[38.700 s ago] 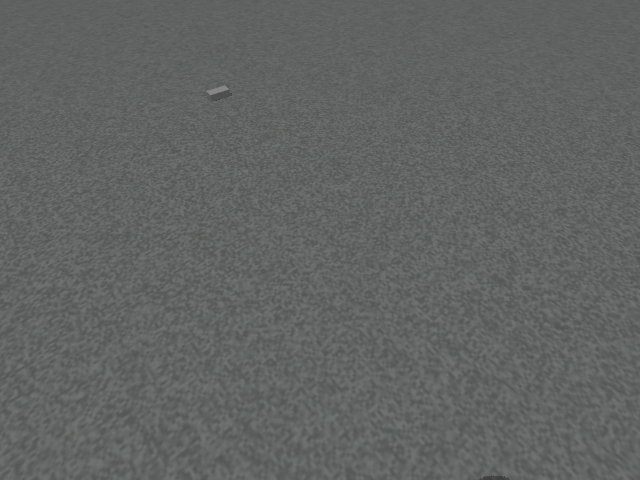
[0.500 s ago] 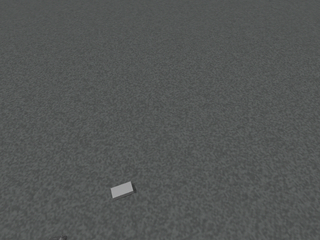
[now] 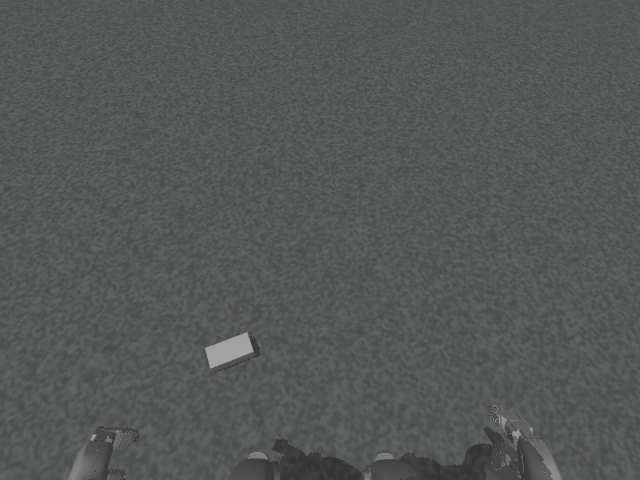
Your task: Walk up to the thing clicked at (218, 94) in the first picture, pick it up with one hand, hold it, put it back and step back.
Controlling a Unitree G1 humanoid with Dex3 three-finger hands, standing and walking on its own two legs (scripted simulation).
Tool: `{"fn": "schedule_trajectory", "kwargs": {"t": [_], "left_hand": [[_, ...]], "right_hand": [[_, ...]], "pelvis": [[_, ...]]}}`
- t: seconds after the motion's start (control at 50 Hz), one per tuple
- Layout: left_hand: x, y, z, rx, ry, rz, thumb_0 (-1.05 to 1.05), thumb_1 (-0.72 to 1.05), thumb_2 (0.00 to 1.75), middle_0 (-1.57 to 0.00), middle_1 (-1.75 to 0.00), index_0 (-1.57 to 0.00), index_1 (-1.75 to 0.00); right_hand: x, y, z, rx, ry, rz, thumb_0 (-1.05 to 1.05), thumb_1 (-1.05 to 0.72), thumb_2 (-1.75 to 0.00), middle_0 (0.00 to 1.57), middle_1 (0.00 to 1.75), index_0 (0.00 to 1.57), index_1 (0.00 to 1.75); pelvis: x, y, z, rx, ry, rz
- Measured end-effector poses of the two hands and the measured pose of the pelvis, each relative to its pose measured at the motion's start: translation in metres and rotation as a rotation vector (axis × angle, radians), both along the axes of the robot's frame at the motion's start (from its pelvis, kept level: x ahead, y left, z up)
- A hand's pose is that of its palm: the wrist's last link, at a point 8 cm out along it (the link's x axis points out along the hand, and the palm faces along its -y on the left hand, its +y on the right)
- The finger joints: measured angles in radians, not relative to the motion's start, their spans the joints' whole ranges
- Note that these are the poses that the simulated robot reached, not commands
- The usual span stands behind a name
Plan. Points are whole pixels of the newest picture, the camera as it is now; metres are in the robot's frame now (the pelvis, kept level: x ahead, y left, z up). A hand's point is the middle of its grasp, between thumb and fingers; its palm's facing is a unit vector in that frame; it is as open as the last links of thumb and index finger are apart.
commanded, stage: rise first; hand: left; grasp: from above
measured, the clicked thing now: (230, 352) +0.49 +0.25 -0.70
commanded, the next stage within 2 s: none
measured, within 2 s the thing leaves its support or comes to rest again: neither
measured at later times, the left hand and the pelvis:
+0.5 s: hand out of the picture +0.13 +0.25 -0.18, palm faces -0.16 -0.83 -0.53, open 14.3 cm; pelvis -0.01 +0.00 -0.05, yaw +0 degrees
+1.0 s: hand (166, 422) +0.25 +0.29 -0.36, palm faces -0.37 -0.37 -0.85, open 14.1 cm; pelvis -0.06 -0.01 -0.21, yaw -1 degrees
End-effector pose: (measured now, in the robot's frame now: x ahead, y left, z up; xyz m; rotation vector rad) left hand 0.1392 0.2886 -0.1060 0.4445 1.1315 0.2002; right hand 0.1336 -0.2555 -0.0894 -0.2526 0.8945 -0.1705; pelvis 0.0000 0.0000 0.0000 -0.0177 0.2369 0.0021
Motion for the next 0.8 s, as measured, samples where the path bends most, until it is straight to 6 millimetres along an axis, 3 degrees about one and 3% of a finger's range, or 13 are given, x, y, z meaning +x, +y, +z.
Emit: {"fn": "schedule_trajectory", "kwargs": {"t": [0.24,0.58,0.68,0.8], "left_hand": [[-0.003,0.002,-0.011,0.049,0.019,-0.066,-0.01,-0.58,0.99,-0.1,-1.04,-0.1,-1.05],[-0.012,0.003,-0.035,0.133,0.025,-0.123,-0.01,-0.59,0.96,-0.11,-1.05,-0.1,-1.05],[-0.001,0.013,-0.064,0.207,0.03,-0.207,-0.01,-0.59,0.96,-0.11,-1.04,-0.11,-1.05],[0.041,0.017,-0.113,0.33,-0.034,-0.372,-0.01,-0.58,0.96,-0.12,-1.04,-0.11,-1.04]], "right_hand": [[0.028,0.017,-0.013,-0.006,-0.092,0.029,0.01,-0.95,-0.91,0.2,0.3,0.21,0.3],[0.02,0.013,-0.048,-0.011,-0.099,0.035,0.01,-0.95,-0.91,0.2,0.3,0.21,0.3],[0.019,0.005,-0.071,-0.029,-0.114,0.063,0.01,-0.95,-0.91,0.2,0.3,0.21,0.3],[0.014,-0.011,-0.125,-0.058,-0.093,0.076,0.01,-0.94,-0.91,0.2,0.3,0.21,0.3]], "pelvis": [[0.003,0.006,-0.023,-0.018,0.06,0.003],[-0.01,0.0,-0.056,-0.021,0.13,0.006],[-0.021,-0.003,-0.079,-0.017,0.176,0.008],[-0.036,-0.006,-0.127,-0.01,0.25,0.001]]}}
